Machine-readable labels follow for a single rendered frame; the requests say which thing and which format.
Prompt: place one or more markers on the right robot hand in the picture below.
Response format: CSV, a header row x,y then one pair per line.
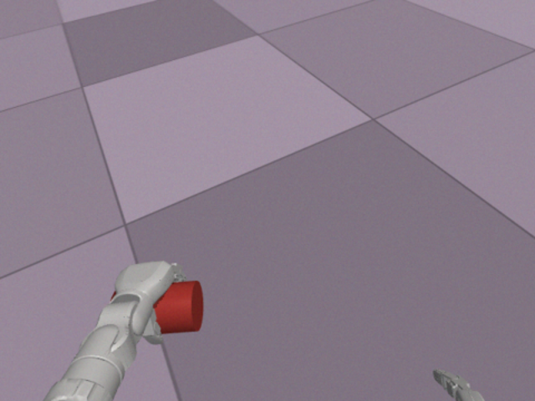
x,y
456,386

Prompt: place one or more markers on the left robot hand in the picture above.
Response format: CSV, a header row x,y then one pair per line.
x,y
153,279

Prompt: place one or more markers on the can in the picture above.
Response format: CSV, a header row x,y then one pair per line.
x,y
180,308

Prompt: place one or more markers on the left robot arm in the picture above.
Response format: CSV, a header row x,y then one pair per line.
x,y
107,352

